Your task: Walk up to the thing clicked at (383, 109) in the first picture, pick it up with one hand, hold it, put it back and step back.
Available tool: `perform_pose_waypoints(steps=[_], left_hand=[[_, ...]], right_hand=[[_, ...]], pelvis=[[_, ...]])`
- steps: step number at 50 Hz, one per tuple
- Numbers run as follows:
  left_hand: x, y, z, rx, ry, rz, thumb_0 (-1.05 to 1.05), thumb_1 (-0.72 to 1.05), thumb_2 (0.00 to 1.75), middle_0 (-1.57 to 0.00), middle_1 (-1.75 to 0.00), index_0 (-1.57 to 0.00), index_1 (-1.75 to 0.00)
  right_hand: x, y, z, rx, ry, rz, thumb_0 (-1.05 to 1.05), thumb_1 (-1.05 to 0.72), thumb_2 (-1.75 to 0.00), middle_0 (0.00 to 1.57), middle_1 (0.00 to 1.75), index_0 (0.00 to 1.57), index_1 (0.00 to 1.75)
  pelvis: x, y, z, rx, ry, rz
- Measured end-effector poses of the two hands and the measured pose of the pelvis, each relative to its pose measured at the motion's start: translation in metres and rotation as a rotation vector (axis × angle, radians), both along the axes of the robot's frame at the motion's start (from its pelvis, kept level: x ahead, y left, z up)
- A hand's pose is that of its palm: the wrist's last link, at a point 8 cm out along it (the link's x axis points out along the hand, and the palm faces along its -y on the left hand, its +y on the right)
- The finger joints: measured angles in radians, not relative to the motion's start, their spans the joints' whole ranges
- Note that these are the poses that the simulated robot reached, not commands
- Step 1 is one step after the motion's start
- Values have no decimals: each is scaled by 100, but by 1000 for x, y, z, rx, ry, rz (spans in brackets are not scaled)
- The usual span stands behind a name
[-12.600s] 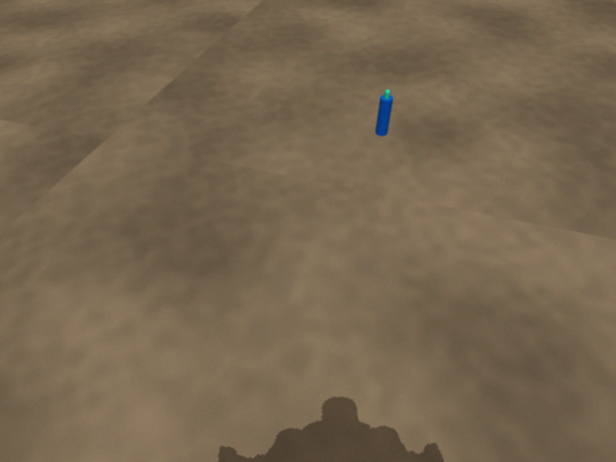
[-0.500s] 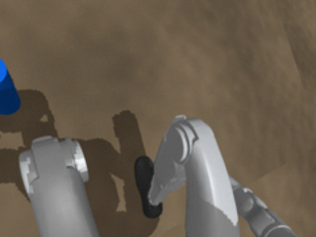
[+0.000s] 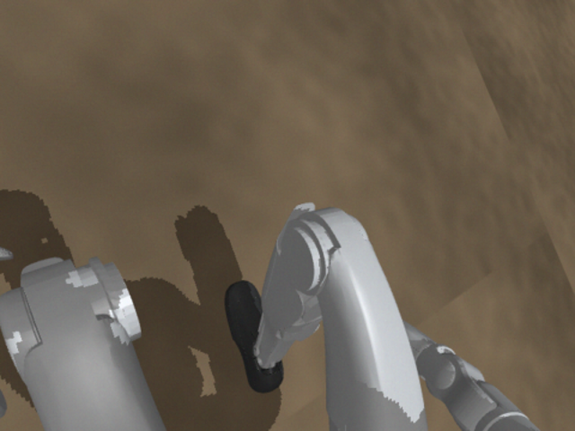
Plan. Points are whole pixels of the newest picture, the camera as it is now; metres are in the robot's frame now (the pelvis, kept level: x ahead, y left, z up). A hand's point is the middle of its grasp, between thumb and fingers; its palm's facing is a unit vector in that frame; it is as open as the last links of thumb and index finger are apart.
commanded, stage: rest palm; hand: left
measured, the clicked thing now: out of the picture +0.46 +0.29 -0.16
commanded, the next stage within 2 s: close in 0.06 s
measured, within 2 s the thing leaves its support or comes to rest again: leaves its support in 1.20 s
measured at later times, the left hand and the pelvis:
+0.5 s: hand out of the picture +0.44 +0.29 -0.15, palm faces +0.34 -0.94 +0.02, open 12.5 cm; pelvis +0.01 +0.00 +0.00, yaw -1 degrees
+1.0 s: hand out of the picture +0.46 +0.29 -0.15, palm faces +0.35 -0.94 +0.00, open 9.6 cm; pelvis +0.01 +0.00 +0.01, yaw -1 degrees
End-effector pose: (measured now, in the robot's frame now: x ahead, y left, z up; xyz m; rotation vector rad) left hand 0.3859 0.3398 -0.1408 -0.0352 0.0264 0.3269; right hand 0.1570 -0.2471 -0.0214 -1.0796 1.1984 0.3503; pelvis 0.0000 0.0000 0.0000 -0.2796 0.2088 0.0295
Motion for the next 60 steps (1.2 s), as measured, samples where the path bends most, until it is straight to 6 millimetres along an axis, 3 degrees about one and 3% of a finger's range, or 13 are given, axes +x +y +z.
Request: perform_pose_waypoints(steps=[13,31,43,60], left_hand=[[8,-2,-7,13,-7,19,-2,-48,18,-9,-12,-9,-13],[23,-5,-5,21,-12,13,-1,21,53,-48,-45,-46,-46],[29,-3,-4,31,1,34,1,5,64,-68,-75,-62,-76],[30,-4,0,30,-3,12,4,-31,100,-75,-110,-69,-108]], right_hand=[[-8,1,-2,-15,41,-13,0,-90,-90,21,30,20,30],[7,1,-1,-31,45,-9,0,-87,-90,21,30,20,30],[1,-1,-2,-30,71,-24,0,-87,-90,21,30,20,29],[-2,-3,-3,-30,89,-69,0,-90,-91,21,30,20,30]], pelvis=[[2,2,-1,-7,4,-7],[7,2,3,-14,28,-7],[7,0,4,-13,37,-9],[9,1,9,-14,58,-3]])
